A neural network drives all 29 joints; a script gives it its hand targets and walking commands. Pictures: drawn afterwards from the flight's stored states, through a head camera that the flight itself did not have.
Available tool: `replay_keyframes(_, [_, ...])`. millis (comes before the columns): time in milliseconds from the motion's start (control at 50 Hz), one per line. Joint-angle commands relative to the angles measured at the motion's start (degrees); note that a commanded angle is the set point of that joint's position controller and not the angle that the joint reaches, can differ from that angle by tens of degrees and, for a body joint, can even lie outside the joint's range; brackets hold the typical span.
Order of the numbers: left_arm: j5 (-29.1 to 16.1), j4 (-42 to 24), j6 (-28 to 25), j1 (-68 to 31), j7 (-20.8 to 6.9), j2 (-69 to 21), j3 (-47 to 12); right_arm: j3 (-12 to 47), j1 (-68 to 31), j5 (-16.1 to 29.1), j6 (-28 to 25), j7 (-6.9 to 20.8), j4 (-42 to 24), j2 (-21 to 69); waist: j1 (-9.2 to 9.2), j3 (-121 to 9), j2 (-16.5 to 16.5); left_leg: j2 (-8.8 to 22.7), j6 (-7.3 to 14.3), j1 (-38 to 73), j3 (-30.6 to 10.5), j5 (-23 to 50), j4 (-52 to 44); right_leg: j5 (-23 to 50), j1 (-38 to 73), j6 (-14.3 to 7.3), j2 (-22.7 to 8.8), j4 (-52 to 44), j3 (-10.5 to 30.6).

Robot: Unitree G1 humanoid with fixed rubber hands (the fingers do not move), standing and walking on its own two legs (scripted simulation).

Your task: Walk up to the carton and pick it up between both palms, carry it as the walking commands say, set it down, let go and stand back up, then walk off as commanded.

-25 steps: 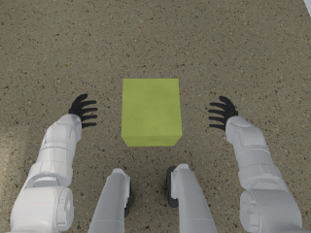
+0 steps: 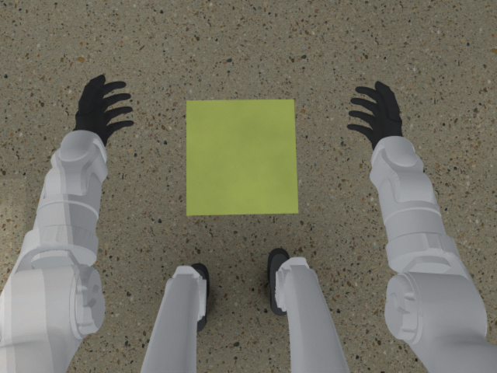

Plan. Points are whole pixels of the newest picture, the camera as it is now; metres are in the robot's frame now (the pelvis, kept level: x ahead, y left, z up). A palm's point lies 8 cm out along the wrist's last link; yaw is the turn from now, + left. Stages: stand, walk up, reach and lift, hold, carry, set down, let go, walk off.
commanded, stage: reach and lift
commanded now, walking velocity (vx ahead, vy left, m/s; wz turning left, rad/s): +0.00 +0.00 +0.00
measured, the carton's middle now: (241, 165) +0.47 -0.01 -0.50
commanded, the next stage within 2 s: none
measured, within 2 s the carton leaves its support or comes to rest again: neither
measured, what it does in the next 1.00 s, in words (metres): lowers itself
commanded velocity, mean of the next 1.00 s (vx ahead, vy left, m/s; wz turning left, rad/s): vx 0.00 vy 0.00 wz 0.00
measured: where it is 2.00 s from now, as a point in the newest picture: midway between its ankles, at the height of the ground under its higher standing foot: (239, 301)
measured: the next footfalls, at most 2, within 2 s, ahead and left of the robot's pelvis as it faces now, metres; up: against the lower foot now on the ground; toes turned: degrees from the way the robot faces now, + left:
none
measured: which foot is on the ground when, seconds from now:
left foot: down 0.00-1.00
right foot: down 0.00-1.00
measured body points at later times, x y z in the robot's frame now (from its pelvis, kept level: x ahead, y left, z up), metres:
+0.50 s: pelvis +0.00 +0.02 -0.07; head +0.33 +0.02 +0.23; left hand +0.48 +0.21 -0.23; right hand +0.47 -0.23 -0.22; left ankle +0.04 +0.15 -0.62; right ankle +0.08 -0.13 -0.61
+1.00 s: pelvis -0.09 +0.00 -0.22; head +0.28 -0.01 +0.02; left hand +0.48 +0.21 -0.37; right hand +0.47 -0.19 -0.38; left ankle +0.04 +0.14 -0.62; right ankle +0.08 -0.13 -0.62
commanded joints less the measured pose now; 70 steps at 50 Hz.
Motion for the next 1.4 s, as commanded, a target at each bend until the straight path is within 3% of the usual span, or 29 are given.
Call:
replay_keyframes(0, [2.39, -11.28, -6.04, -6.66, 0.02, 9.19, 3.55, -4.38, -9.33, -2.19, -6.2, 1.75, -12.55, -6.16, 0.15, -64.68, -3.43, -5.85, 0.87, 3.59, 4.11, 31.21, -5.17, 53.28, 59.34, 0.92, 2.88, 3.04, 3.41])
replay_keyframes(80, [2.72, -13.52, -5.81, -7.56, 0.66, 5.4, 2.75, -7.48, -6.03, -3.87, -6.27, 4.97, -7.44, -6.63, -2.02, -60.79, -1.16, -4.46, 0.36, 10.38, 0.62, 38.75, -6.13, 46.4, 43.64, 1.0, 2.88, 1.73, 0.8])
replay_keyframes(100, [3.47, -15.83, -5.66, -9.69, 0.74, 6.55, 2.92, -7.38, -8.85, -2.7, -6.39, 5.2, -11.87, -7.61, 0.44, -66.18, 4.14, -4.24, 0.58, 21.07, 0.6, 43.0, -4.39, 40.94, 36.58, 1.35, 3.29, 1.24, -0.25])
replay_keyframes(120, [3.01, -10.52, -5.08, -6.55, 0.73, 1.48, 0.97, -6.55, -3.28, -3.74, -6.74, 6.09, -5.45, -7.77, -3.94, -61.46, 3.65, -3.72, -0.31, 23.12, 0.63, 43.5, -3.38, 39.31, 30.42, 0.57, 3.18, -0.49, -1.98])
replay_keyframes(140, [3.91, -14.02, -5.16, -6.36, 0.88, 2.23, 2.69, -7.52, -5.07, -3.02, -7.26, 6.35, -8.58, -7.09, -1.24, -61.44, 4.22, -3.24, -0.28, 25.88, 0.0, 47.21, -2.54, 37.91, 24.36, 0.72, 3.23, -0.45, -2.22])
replay_keyframes(160, [4.37, -10.88, -4.91, -6.32, 0.95, 2.18, 2.76, -8.58, -4.37, -4.66, -7.32, 6.78, -4.14, -9.15, -3.49, -59.85, 4.32, -3.07, -0.55, 25.07, 0.24, 45.3, -1.5, 37.07, 22.58, 0.44, 3.23, -0.04, -3.03])
replay_keyframes(220, [5.23, -13.8, -6.55, -7.52, 1.87, 1.04, 3.02, -9.32, -8.88, -3.3, -9.04, 6.6, -7.27, -9.87, -2.26, -62.49, 7.21, -3.43, -0.98, 19.48, 0.39, 43.93, 2.09, 39.12, 21.05, 0.31, 2.86, 3.72, -2.13])
replay_keyframes(340, [4.02, -20.75, -5.74, -12.39, 4.2, 1.59, 2.47, -9.76, -13.06, -2.19, -9.26, 7.18, -8.68, -12.84, -2.66, -68.45, 3.74, -4.09, -0.95, 20.79, 0.66, 41.6, 7.0, 30.78, 12.98, 2.12, 4.35, 8.11, -3.65])
replay_keyframes(400, [4.38, -11.62, -4.56, -9.37, 4.64, -1.34, 1.12, -9.67, -13.2, -2.88, -8.68, 7.53, -3.07, -14.1, -3.94, -63.42, 5.36, -4.01, -1.86, 17.82, -0.72, 44.38, 10.71, 31.72, 6.9, 2.22, 3.9, 13.4, -4.0])
replay_keyframes(500, [2.11, -22.09, -1.6, -16.15, 6.59, 1.02, -1.54, -9.51, -17.38, -1.17, -6.42, 7.01, -8.98, -19.08, -4.5, -79.19, 6.59, -4.24, -2.36, 28.88, -1.15, 47.14, 17.86, 28.24, 4.38, 2.83, 4.82, 17.83, -5.11])
replay_keyframes(560, [1.7, -26.07, -0.96, -23.36, 7.33, 5.79, 0.87, -7.24, -26.85, 1.05, -5.07, 6.49, -12.25, -19.2, -1.2, -81.18, 2.79, -5.6, -1.95, 13.83, 2.44, 28.85, 19.42, 23.82, 11.95, 2.5, 4.47, 22.52, -5.8])
replay_keyframes(580, [1.67, -24.38, -0.19, -23.25, 7.85, 7.55, 2.16, -9.09, -29.45, 0.76, -4.72, 6.06, -14.16, -21.45, -3.68, -82.35, -0.27, -5.65, -2.09, 9.91, 2.41, 27.97, 20.35, 27.02, 17.55, 3.09, 4.24, 24.1, -6.12])
replay_keyframes(620, [1.09, -19.7, 0.88, -24.36, 7.65, 8.39, 2.25, -5.93, -32.33, 2.74, -2.92, 6.11, -10.75, -17.31, 0.71, -78.33, -4.86, -6.57, -0.75, 0.99, 4.55, 13.33, 21.02, 16.79, 21.98, 3.58, 3.92, 26.01, -6.24])
replay_keyframes(700, [-2.63, -23.98, 3.39, -40.04, 8.08, 16.7, 0.37, 0.04, -46.63, 8.68, 1.14, 2.48, -16.32, -18.93, 2.9, -82.58, -3.01, -5.71, 0.22, -3.09, 8.96, -2.78, 25.92, 1.65, 26.21, 3.47, 3.12, 29.32, -5.24])
replay_keyframes(760, [-5.48, -9.75, 6.35, -46.96, 7.54, 19.52, -1.01, 3.6, -49.69, 10.11, 4.05, -0.42, -3.54, -18.79, 1.87, -68.28, -6.34, -3.81, 0.78, -11.15, 10.22, -13.72, 30.06, -12.2, 25.92, 2.77, 1.19, 28.6, -2.45])
replay_keyframes(780, [-6.82, -14.63, 6.28, -51.03, 7.38, 20.3, -3.34, 3.82, -53.86, 10.11, 3.86, -1.78, -8.31, -21.19, 1.8, -74.75, -4.13, -3.44, 0.8, -6.91, 10.76, -10.92, 31.39, -10.95, 29.48, 2.73, 1.36, 29.38, -1.39])
replay_keyframes(800, [-8.41, -4.55, 6.24, -51.0, 6.86, 20.09, -3.97, 5.53, -54.63, 11.04, 3.96, -2.4, -1.48, -19.42, 2.39, -68.73, -5.8, -2.89, 0.84, -11.42, 10.35, -12.96, 33.09, -11.55, 29.2, 2.05, 0.44, 30.38, -0.65])
replay_keyframes(860, [-12.5, -11.08, 5.03, -55.45, 7.61, 20.37, -11.12, 5.52, -56.82, 12.76, 2.94, -4.97, -7.59, -23.89, -2.28, -85.51, 0.12, -2.24, 0.66, -0.6, 9.5, -5.05, 35.95, -0.67, 34.12, 1.82, 2.32, 37.06, -2.33])
replay_keyframes(880, [-10.26, -1.3, 4.73, -53.38, 7.33, 21.95, -7.34, 5.23, -53.22, 12.41, 2.76, -5.09, 1.45, -22.02, 0.26, -73.97, -1.27, -1.96, 0.46, -6.77, 9.21, -7.55, 36.96, -5.14, 30.99, 2.09, 1.77, 36.29, -0.73])
replay_keyframes(920, [-8.64, -6.46, 1.93, -53.24, 7.84, 23.08, -6.17, 4.43, -53.63, 10.56, 0.73, -5.46, -1.32, -21.97, 0.84, -79.65, -3.31, -1.97, 1.25, -6.71, 8.63, -0.31, 38.83, 3.36, 31.36, 2.24, 2.22, 40.59, -1.32])
replay_keyframes(940, [-8.16, -2.71, 2.01, -49.93, 7.86, 20.89, -5.98, 1.77, -50.98, 7.56, -0.15, -5.58, 0.39, -24.04, -2.36, -75.01, -4.05, -1.43, 0.93, -10.57, 7.71, -2.03, 39.25, 2.02, 26.89, 2.34, 2.03, 40.17, -1.61])
replay_keyframes(960, [-7.68, 0.38, 1.01, -52.5, 7.62, 21.69, -4.11, 1.6, -54.01, 7.23, -0.53, -5.75, 1.93, -22.8, -0.54, -66.69, -5.89, -1.79, 1.58, -16.83, 7.44, -5.91, 40.4, -1.76, 22.27, 2.67, 1.82, 41.02, -1.4])
replay_keyframes(980, [-8.26, 3.34, 0.54, -51.65, 7.5, 19.25, -5.79, 1.36, -53.38, 7.05, -1.56, -5.33, 5.89, -21.82, -2.05, -61.57, -5.78, -1.72, 2.15, -17.77, 6.99, -5.99, 40.75, -1.97, 18.98, 2.09, 1.94, 41.89, -1.85])
replay_keyframes(1060, [-5.31, 4.85, -1.39, -49.17, 9.29, 19.45, -4.6, 3.64, -50.88, 8.85, -4.07, -3.7, 9.67, -21.83, 2.09, -62.67, -1.9, -1.79, 0.6, -8.61, 6.19, -1.57, 42.6, 1.06, 11.66, 1.84, 2.08, 46.6, -3.76])
replay_keyframes(1080, [-6.57, 2.85, -2.0, -51.21, 9.25, 18.33, -6.64, 2.92, -50.85, 9.43, -4.43, -3.33, 8.67, -21.74, -0.66, -61.73, 1.54, -1.78, -0.06, -7.64, 5.23, -1.72, 42.28, 1.74, 7.85, 1.42, 1.56, 48.07, -4.97])
replay_keyframes(1140, [-6.71, 4.75, -3.88, -45.05, 9.39, 14.39, -8.68, 3.58, -45.43, 9.56, -7.31, -2.59, 9.9, -20.74, -1.23, -63.95, 0.64, -1.79, -0.84, -4.86, 4.44, 7.55, 46.39, 9.51, 5.43, 1.97, 1.64, 50.57, -5.8])
replay_keyframes(1180, [-5.68, 3.66, -4.91, -40.78, 9.64, 12.16, -8.56, 6.78, -42.1, 11.15, -8.71, -1.47, 12.8, -19.1, 1.54, -62.61, 2.38, -2.1, -1.12, -3.74, 4.89, 12.06, 47.27, 12.71, 3.52, 1.36, 1.95, 51.45, -4.98])
replay_keyframes(1260, [-9.8, -12.43, -6.22, -39.96, 10.52, 12.53, -11.9, 7.0, -41.35, 13.89, -10.08, -0.78, -1.09, -21.41, -1.07, -85.27, 1.45, -2.84, -1.63, 8.44, 3.12, 25.98, 50.03, 25.13, 12.13, 2.01, 2.07, 55.0, -6.6])
replay_keyframes(1380, [-10.53, -10.31, -4.35, -45.74, 10.33, 19.15, -7.51, 1.93, -46.08, 11.86, -7.68, -2.21, 0.11, -25.44, -1.57, -70.12, 0.59, -2.61, -0.52, -1.53, 4.68, 13.24, 51.06, 15.15, 8.5, 2.27, 1.92, 54.8, -5.82])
